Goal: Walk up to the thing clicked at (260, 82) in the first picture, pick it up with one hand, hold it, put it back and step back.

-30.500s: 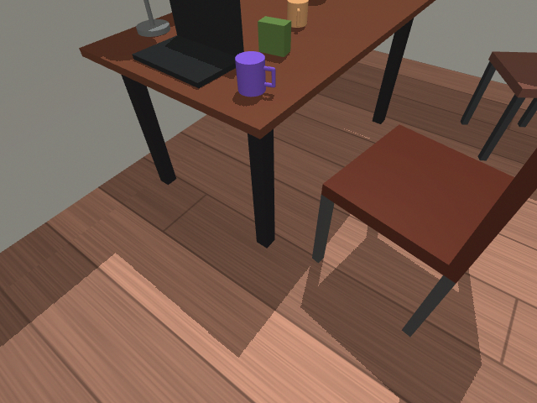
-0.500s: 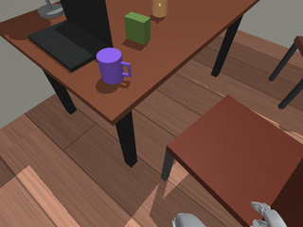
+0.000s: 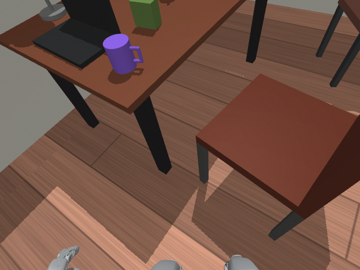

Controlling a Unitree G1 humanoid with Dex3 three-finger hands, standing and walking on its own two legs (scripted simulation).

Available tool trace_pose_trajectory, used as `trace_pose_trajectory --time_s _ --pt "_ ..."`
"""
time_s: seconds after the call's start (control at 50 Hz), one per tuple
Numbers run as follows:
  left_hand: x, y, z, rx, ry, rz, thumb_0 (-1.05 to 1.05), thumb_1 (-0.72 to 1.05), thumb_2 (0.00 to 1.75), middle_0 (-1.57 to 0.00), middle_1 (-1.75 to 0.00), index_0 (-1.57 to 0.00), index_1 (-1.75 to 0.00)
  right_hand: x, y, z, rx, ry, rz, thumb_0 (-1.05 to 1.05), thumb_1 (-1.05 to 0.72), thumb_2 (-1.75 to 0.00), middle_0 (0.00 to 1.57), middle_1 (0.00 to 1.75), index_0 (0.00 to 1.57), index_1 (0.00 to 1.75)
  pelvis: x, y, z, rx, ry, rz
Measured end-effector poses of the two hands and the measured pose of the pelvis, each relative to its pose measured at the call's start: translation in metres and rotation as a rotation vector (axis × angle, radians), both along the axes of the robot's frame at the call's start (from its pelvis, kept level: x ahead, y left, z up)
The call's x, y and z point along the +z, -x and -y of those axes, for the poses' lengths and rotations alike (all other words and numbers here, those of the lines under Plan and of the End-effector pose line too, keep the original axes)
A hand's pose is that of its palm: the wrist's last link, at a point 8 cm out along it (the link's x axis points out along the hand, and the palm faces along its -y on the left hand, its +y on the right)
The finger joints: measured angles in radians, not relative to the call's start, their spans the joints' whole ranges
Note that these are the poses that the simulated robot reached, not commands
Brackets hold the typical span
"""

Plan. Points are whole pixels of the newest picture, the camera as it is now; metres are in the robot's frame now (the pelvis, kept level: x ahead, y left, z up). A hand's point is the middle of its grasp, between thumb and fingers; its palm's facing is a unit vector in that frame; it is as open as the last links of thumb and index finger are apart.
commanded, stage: step back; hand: left
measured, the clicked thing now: (125, 54) +0.78 +0.20 +0.03
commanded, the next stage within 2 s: stand in 1.80 s
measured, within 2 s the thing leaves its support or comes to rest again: neither
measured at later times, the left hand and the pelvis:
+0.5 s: hand out of the picture -0.11 +0.30 -0.16, palm faces -0.09 -0.91 -0.40, open 7.3 cm; pelvis -0.18 +0.03 -0.01, yaw -5 degrees
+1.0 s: hand out of the picture -0.20 +0.32 -0.15, palm faces -0.01 -0.94 -0.34, open 7.3 cm; pelvis -0.30 +0.05 +0.01, yaw -1 degrees
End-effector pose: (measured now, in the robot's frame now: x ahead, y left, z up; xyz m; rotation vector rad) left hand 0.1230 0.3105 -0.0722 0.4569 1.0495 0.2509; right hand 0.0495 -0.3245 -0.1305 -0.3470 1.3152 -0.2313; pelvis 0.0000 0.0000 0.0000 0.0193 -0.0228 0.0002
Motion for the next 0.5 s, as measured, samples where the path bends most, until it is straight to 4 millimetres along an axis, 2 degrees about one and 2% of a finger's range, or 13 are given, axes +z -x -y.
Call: trace_pose_trajectory --time_s 0.1,0.16,0.24,0.34,0.42,0.5 --pt "-0.020 0.013 -0.020 -0.005 0.038 0.087 0.00 0.90 0.90 -0.20 -0.30 -0.21 -0.30 0.001 0.038 -0.018 0.041 0.035 -0.018 0.01 -0.90 -0.90 0.20 0.30 0.20 0.30 -0.015 0.041 -0.017 0.048 0.013 0.024" --pt "-0.035 0.035 -0.029 0.008 0.070 0.067 0.00 0.91 0.90 -0.20 -0.30 -0.21 -0.30 0.012 0.059 -0.033 0.040 0.037 0.013 0.01 -0.90 -0.90 0.20 0.30 0.20 0.30 -0.015 0.065 -0.026 0.016 -0.016 0.052" --pt "-0.037 0.075 -0.032 0.037 0.112 -0.003 0.00 0.91 0.90 -0.20 -0.30 -0.21 -0.30 0.034 0.081 -0.044 0.040 0.045 0.043 0.00 -0.90 -0.90 0.20 0.30 0.21 0.30 0.000 0.086 -0.032 0.020 0.045 0.037" --pt "-0.039 0.138 -0.039 0.055 0.120 -0.089 0.00 0.91 0.90 -0.20 -0.30 -0.21 -0.30 0.048 0.084 -0.048 0.059 0.057 0.102 0.01 -0.90 -0.90 0.20 0.30 0.21 0.30 0.008 0.115 -0.034 -0.018 0.048 0.001" --pt "-0.044 0.189 -0.040 0.043 0.094 -0.177 0.00 0.91 0.90 -0.20 -0.30 -0.21 -0.30 0.044 0.086 -0.047 0.068 0.051 0.178 0.00 -0.90 -0.90 0.20 0.30 0.21 0.30 0.003 0.144 -0.034 -0.061 0.034 0.003" --pt "-0.047 0.230 -0.033 0.029 0.068 -0.217 0.00 0.91 0.90 -0.20 -0.30 -0.21 -0.30 0.026 0.102 -0.040 0.056 0.023 0.234 0.00 -0.90 -0.90 0.20 0.30 0.21 0.30 -0.008 0.177 -0.030 -0.094 0.038 0.023"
